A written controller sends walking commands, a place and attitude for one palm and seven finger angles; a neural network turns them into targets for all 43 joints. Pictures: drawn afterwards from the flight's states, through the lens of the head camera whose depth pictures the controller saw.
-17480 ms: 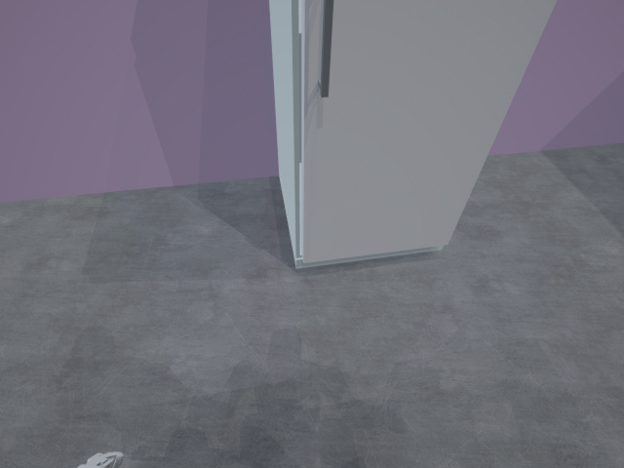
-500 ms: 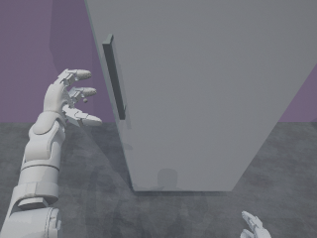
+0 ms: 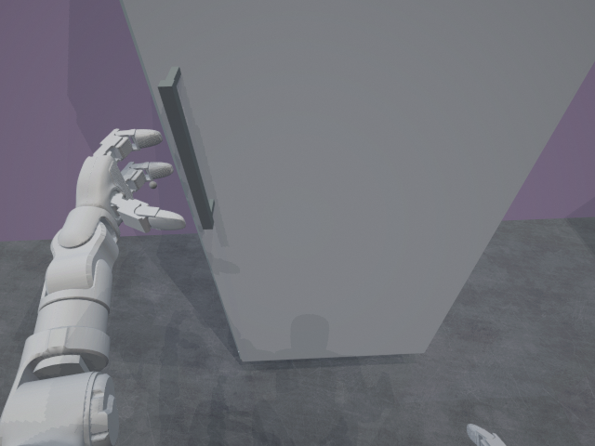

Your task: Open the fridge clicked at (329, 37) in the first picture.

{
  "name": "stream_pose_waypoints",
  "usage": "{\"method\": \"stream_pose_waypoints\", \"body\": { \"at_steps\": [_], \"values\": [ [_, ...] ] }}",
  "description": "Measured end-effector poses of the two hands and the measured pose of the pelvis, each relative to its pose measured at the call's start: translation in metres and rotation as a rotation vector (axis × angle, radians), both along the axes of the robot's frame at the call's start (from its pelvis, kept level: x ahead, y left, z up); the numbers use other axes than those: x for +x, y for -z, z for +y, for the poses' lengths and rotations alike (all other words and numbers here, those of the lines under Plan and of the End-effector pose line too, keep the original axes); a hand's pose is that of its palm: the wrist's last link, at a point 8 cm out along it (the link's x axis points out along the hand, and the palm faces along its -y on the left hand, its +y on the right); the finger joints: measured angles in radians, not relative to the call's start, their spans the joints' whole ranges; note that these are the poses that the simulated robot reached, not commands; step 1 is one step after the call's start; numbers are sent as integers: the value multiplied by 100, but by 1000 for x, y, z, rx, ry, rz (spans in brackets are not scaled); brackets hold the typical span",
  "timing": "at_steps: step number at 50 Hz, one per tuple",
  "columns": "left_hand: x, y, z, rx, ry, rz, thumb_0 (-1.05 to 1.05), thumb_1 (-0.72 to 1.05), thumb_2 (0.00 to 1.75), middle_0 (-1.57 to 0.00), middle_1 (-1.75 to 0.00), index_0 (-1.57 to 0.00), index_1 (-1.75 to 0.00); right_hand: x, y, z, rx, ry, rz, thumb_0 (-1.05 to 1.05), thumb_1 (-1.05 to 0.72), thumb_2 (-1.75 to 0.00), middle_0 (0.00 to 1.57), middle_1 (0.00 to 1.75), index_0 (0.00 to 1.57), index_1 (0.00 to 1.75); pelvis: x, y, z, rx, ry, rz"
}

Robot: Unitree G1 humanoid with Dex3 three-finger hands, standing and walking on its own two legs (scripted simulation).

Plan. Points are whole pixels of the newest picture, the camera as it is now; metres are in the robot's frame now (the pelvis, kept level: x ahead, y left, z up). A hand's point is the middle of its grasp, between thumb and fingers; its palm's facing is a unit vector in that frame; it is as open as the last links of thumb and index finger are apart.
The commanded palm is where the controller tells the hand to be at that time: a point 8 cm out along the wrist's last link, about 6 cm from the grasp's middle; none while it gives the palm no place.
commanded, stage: move the hooked fingers beside the handle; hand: left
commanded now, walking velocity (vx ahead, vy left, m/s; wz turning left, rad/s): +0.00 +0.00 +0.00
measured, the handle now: (193, 158) +0.47 +0.17 +0.16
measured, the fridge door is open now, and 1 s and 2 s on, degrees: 0 0 0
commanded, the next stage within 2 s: feel for the door with the fingertips in 0.58 s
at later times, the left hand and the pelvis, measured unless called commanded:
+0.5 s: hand (141, 187) +0.41 +0.22 +0.16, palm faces +0.09 -1.00 +0.01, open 14.0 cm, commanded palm +0.37 +0.28 +0.16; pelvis +0.00 +0.00 +0.00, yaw +0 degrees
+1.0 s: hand (165, 184) +0.41 +0.19 +0.16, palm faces +0.06 -1.00 +0.02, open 14.0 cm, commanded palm +0.38 +0.24 +0.16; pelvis +0.00 +0.01 +0.00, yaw +1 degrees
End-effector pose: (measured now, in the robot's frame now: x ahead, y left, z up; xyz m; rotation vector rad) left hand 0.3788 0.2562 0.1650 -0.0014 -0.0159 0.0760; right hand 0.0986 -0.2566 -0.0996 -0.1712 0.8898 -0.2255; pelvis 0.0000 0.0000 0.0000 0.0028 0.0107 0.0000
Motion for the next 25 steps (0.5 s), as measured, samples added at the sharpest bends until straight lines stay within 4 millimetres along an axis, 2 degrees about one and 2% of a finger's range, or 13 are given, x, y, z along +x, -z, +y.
{"method": "stream_pose_waypoints", "body": {
  "at_steps": [4,12,25],
  "values": [
    [-2,5,4,7,-21,15,-1,-50,30,-30,-120,-31,-120,1,-1,0,3,4,-7,1,-91,-90,20,30,20,30,0,0,-2,0,3,-3],
    [0,-1,17,7,-30,8,-1,-50,30,-30,-121,-30,-120,6,-1,1,-5,-13,-9,1,-91,-90,20,30,20,30,-2,1,-3,-3,-7,2],
    [2,6,19,-10,-11,11,-1,-50,30,-30,-120,-30,-120,9,-4,5,-9,-11,-13,1,-91,-90,20,30,20,30,1,1,3,-5,-2,13]
  ]
}}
